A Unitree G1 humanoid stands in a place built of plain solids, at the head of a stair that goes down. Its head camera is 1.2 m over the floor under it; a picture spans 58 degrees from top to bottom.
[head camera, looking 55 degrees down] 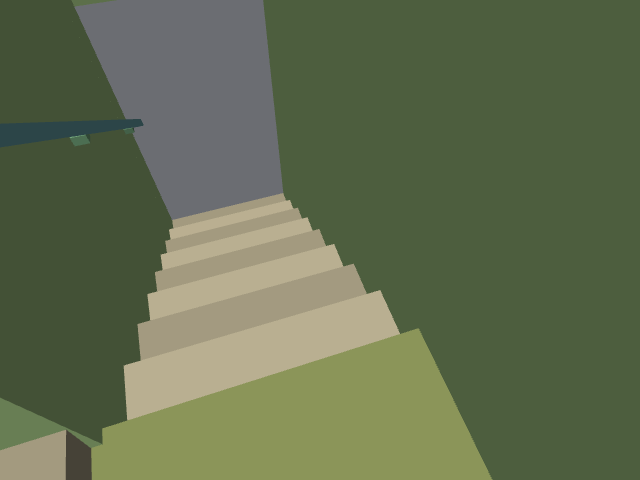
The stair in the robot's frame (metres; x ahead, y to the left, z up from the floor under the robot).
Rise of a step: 0.19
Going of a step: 0.24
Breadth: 0.90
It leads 18 degrees to the left of straight ahead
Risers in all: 9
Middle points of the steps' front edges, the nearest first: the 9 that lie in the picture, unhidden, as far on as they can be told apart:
0.38 0.14 0.00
0.61 0.21 -0.19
0.84 0.28 -0.37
1.07 0.36 -0.56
1.30 0.43 -0.74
1.52 0.51 -0.93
1.75 0.58 -1.11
1.98 0.65 -1.30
2.21 0.73 -1.48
